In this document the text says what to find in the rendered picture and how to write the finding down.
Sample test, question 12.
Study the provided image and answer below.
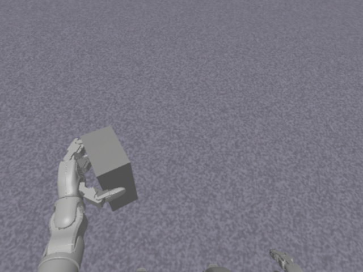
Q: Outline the carton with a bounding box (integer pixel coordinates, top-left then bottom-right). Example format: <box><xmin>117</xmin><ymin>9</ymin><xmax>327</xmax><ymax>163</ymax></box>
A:
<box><xmin>80</xmin><ymin>125</ymin><xmax>138</xmax><ymax>211</ymax></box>

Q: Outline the left robot hand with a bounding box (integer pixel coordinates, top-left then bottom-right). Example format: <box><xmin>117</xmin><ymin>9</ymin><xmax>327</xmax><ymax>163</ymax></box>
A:
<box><xmin>57</xmin><ymin>138</ymin><xmax>126</xmax><ymax>209</ymax></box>

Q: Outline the left robot arm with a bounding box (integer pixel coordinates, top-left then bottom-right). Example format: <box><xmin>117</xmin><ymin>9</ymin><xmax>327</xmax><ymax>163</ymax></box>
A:
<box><xmin>37</xmin><ymin>196</ymin><xmax>88</xmax><ymax>272</ymax></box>

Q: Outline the right robot hand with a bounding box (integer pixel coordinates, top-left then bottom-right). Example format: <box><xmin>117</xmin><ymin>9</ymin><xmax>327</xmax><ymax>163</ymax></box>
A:
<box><xmin>269</xmin><ymin>249</ymin><xmax>303</xmax><ymax>272</ymax></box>

